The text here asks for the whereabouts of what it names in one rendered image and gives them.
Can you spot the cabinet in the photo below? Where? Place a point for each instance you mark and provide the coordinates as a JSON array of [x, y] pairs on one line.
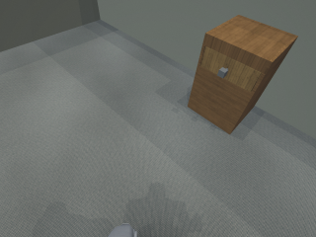
[[257, 45]]

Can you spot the handle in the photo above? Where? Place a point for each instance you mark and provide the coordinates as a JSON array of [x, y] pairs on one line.
[[222, 72]]

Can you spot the drawer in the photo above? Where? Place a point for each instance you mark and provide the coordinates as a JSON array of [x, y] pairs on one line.
[[238, 73]]

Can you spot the robot left thigh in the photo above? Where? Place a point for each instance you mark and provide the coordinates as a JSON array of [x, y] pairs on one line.
[[123, 231]]

